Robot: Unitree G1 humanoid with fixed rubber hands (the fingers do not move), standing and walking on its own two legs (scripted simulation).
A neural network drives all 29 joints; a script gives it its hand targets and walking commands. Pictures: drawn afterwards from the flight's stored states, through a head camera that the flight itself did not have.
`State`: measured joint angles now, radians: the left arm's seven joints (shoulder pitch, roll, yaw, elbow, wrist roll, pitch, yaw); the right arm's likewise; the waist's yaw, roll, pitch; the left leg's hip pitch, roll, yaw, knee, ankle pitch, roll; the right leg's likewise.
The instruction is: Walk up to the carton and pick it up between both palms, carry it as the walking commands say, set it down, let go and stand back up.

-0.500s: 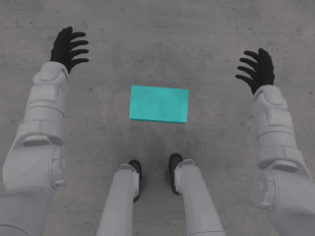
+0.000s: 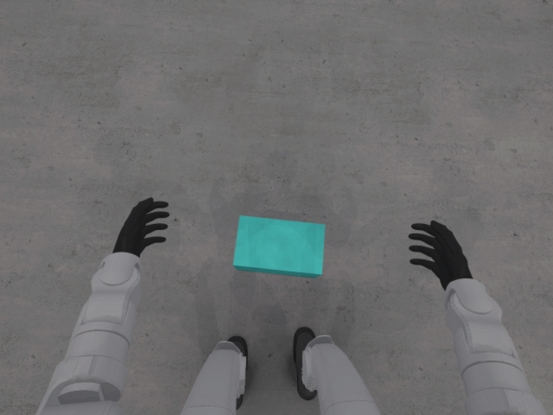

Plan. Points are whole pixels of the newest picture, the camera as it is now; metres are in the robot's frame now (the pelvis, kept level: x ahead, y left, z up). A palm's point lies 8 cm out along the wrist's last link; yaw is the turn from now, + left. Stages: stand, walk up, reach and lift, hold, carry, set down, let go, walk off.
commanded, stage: let go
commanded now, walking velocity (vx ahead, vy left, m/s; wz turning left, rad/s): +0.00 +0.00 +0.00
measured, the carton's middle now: (279, 248) +0.42 -0.02 -0.65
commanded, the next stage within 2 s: stand in 0.86 s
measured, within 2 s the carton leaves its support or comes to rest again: neither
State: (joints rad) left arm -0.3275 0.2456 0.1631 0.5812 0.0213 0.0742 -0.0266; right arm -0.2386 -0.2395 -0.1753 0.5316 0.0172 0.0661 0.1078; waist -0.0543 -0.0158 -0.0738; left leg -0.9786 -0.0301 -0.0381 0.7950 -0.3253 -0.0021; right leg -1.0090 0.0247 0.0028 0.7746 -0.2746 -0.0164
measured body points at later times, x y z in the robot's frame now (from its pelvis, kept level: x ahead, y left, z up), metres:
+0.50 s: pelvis +0.04 +0.01 +0.05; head +0.07 +0.01 +0.50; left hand +0.22 +0.24 -0.03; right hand +0.20 -0.23 -0.02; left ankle +0.01 +0.12 -0.69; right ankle +0.03 -0.11 -0.69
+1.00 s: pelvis +0.04 +0.01 +0.05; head +0.04 +0.00 +0.49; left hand +0.19 +0.27 -0.04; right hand +0.20 -0.26 -0.04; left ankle +0.01 +0.12 -0.69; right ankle +0.03 -0.11 -0.69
